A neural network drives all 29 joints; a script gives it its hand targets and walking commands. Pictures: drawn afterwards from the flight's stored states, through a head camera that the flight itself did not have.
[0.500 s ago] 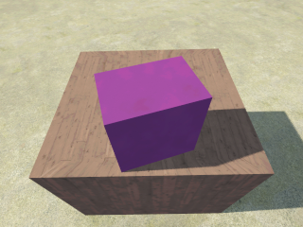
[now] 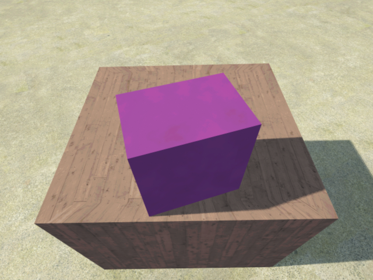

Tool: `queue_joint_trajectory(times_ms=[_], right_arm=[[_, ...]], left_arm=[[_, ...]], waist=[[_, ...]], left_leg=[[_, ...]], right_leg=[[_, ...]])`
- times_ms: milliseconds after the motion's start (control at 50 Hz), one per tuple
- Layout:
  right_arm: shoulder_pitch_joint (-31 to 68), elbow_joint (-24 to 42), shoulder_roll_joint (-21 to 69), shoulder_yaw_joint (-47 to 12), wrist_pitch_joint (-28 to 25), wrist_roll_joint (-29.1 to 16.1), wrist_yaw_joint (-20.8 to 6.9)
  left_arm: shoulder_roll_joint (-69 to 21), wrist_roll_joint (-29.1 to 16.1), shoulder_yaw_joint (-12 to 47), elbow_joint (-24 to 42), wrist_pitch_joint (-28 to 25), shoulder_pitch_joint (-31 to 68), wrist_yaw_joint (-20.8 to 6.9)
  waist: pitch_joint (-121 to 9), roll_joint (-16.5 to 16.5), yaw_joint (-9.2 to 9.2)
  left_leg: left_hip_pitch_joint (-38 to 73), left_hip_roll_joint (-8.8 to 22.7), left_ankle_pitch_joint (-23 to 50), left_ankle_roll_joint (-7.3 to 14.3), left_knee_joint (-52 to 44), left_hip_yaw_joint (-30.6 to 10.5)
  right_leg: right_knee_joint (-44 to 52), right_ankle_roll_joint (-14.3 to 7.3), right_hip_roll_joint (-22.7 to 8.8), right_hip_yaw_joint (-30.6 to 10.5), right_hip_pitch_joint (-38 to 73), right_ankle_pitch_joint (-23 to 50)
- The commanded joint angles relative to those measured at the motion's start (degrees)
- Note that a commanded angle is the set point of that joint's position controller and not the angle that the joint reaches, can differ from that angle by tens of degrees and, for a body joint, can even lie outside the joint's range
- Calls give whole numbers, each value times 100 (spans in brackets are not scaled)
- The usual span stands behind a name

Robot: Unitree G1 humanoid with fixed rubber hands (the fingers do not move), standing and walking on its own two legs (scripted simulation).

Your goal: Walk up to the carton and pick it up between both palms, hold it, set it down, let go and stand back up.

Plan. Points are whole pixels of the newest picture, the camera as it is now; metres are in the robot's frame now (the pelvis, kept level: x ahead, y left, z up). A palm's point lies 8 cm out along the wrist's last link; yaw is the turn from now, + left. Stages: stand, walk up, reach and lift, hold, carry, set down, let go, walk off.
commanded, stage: stand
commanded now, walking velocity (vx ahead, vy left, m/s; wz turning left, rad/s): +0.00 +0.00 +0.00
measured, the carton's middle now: (184, 147) +0.42 +0.03 +0.00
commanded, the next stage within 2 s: none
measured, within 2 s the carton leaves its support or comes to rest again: neither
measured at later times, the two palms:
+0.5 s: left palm out of the picture -0.01 +0.24 -0.14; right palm out of the picture -0.01 -0.25 -0.14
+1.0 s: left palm out of the picture +0.01 +0.23 -0.14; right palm out of the picture +0.01 -0.25 -0.14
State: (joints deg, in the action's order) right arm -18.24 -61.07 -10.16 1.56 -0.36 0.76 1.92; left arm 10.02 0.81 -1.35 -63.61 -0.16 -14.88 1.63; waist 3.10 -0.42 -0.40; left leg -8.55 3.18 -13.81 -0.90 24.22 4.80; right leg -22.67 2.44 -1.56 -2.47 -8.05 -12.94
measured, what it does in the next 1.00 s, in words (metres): stands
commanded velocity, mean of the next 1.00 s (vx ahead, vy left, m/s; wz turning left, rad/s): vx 0.00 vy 0.00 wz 0.00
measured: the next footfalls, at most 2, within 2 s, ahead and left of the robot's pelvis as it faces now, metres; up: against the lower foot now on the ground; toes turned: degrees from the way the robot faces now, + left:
none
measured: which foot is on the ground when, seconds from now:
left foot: down 0.00-1.00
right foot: down 0.00-1.00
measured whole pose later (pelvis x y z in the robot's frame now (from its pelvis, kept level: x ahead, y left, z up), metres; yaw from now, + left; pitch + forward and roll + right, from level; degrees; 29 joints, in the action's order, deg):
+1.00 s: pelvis +0.00 -0.01 +0.00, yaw +0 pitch -2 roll +0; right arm -16.3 -59.9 -12.2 1.2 -0.6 0.8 2.0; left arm 11.1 0.5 -1.2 -63.2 0.0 -14.0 1.4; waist 4.1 -0.3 -0.3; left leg -7.2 3.5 -13.0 -1.4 22.1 5.0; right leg -21.4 1.9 -1.2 -2.6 -7.3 -12.6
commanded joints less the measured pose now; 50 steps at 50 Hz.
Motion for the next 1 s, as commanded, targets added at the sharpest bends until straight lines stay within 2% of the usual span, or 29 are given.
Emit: queue_joint_trajectory(times_ms=[0,20,60,120,180,300,320,360,380,420,440,460,500,520,560,580,600,620,640,720,740,760,800,820,840,900,940,960,980], right_arm=[[-566,57,-838,199,-58,-9,17],[-641,48,-494,103,-38,24,-22],[-331,131,-556,114,-72,22,59],[-330,193,-912,188,-61,31,-16],[-392,179,-712,154,-46,24,-3],[-205,219,-695,162,-58,-39,-42],[-397,125,-719,154,-42,26,-36],[-386,198,-811,170,6,-16,-46],[-412,148,-934,210,-13,-21,-42],[-176,240,-811,180,-48,33,-49],[-371,129,-860,189,-43,-50,-64],[-527,187,-754,147,-71,-15,-27],[-302,178,-966,224,-77,9,3],[-82,228,-724,106,-59,0,0],[-138,310,-827,112,-112,32,-37],[-162,206,-916,168,-113,-20,-32],[-252,154,-1110,199,-94,-12,-62],[-244,242,-1104,203,-102,1,-5],[-531,14,-921,119,-72,-22,33],[-167,214,-675,41,-90,-9,-54],[-109,302,-722,77,-78,-45,-65],[-119,241,-1021,171,-103,33,15],[-324,183,-1004,162,-113,32,37],[-134,242,-989,144,-80,-8,44],[-343,265,-1022,150,-89,20,46],[-300,291,-651,81,-65,20,27],[-241,271,-907,56,-66,33,54],[-359,221,-917,68,-56,3,21],[-389,123,-916,54,-61,-23,14]], left_arm=[[519,-39,-72,32,-1,-613,8],[818,35,-161,101,-18,-423,44],[732,-31,-171,203,-69,-321,15],[747,-23,-143,240,-36,-357,-9],[744,-50,-119,139,-31,-640,22],[796,-5,-111,211,-58,-273,12],[561,-26,-37,85,-39,-619,-6],[854,-24,-72,229,-17,-311,10],[886,-64,-115,224,-31,-284,-4],[814,-46,-102,150,-18,-461,-5],[1038,-21,-125,170,-20,-288,5],[767,39,-78,295,-37,-220,5],[766,-20,-42,57,-27,-452,-5],[961,-18,-144,195,-50,-373,29],[980,-49,-126,113,-63,-508,14],[977,6,-126,97,-30,-219,13],[937,-39,-113,107,-46,-483,-3],[735,-18,-57,163,-58,-280,20],[632,-70,-34,170,-80,-401,-41],[740,-18,-66,-40,-4,-551,59],[823,-25,-80,109,-10,-301,25],[705,-38,-67,174,-69,-221,-38],[824,-8,-97,179,-54,-39,-43],[1025,-5,-158,193,-55,-120,11],[738,-28,-67,166,-70,-204,8],[931,12,-132,146,-40,-288,20],[650,-80,-89,179,-28,-323,1],[1041,-1,-146,250,-80,-210,-13],[848,-64,-135,99,-86,-564,27]], waist=[[165,201,14],[164,-161,-53],[46,239,21],[130,-199,79],[352,142,112],[288,192,56],[348,-87,42],[375,194,-41],[403,195,-137],[187,-207,46],[437,173,-120],[299,-253,-119],[-25,151,-23],[44,-94,68],[66,274,78],[186,8,-62],[43,-116,93],[327,26,-22],[194,-182,48],[232,62,8],[136,365,-29],[26,142,64],[154,-164,-48],[223,51,15],[-38,-139,-32],[40,23,-68],[331,54,122],[71,-139,13],[85,-90,182]], left_leg=[[152,327,500,257,-461,-453],[97,318,594,141,-521,-265],[297,391,585,225,-429,-414],[-65,353,240,239,-608,-353],[88,376,455,168,-622,-323],[202,357,131,205,-656,-402],[145,329,31,198,-578,-356],[-54,306,-2,177,-700,-420],[226,342,197,202,-697,-376],[138,390,80,262,-706,-386],[-101,335,205,198,-790,-551],[-18,360,145,189,-704,-349],[268,380,277,273,-650,-509],[113,387,465,216,-647,-481],[253,417,452,200,-636,-465],[83,390,337,183,-648,-396],[95,372,500,166,-699,-468],[76,403,657,171,-646,-357],[126,342,641,163,-597,-390],[189,376,324,208,-625,-386],[328,425,619,191,-599,-468],[318,428,733,200,-528,-384],[132,373,910,154,-527,-294],[199,383,520,134,-656,-450],[373,436,650,143,-588,-311],[467,385,853,188,-555,-270],[-4,432,719,186,-594,-236],[258,350,816,111,-657,-277],[236,362,989,104,-613,-242]], right_leg=[[370,-258,-275,-118,-393,946],[227,-289,-351,-142,-285,920],[335,-316,-230,-87,-527,793],[356,-283,-364,-141,-172,797],[355,-247,-328,-173,-400,885],[471,-261,-311,-191,-717,354],[578,-240,-297,-190,-549,242],[564,-203,-296,-126,-461,185],[569,-248,-291,-239,-672,347],[571,-262,-303,-198,-481,597],[539,-235,-303,-137,-457,558],[498,-240,-400,-227,-366,618],[560,-206,-284,-139,-311,767],[466,-231,-334,-89,-249,820],[523,-246,-350,-87,-403,681],[579,-226,-380,-187,-324,754],[471,-273,-373,-186,-114,734],[523,-281,-405,-239,-278,1051],[438,-278,-346,-203,-152,1018],[565,-301,-407,-252,-298,659],[530,-288,-353,-124,-442,791],[550,-274,-308,-179,-146,1014],[399,-318,-347,-161,-166,1237],[454,-244,-317,-74,-329,948],[360,-230,-344,-148,-219,1012],[424,-250,-301,-91,-189,1234],[444,-224,-393,-228,-238,1202],[381,-237,-409,-91,-94,1127],[267,-209,-385,-225,-48,1355]])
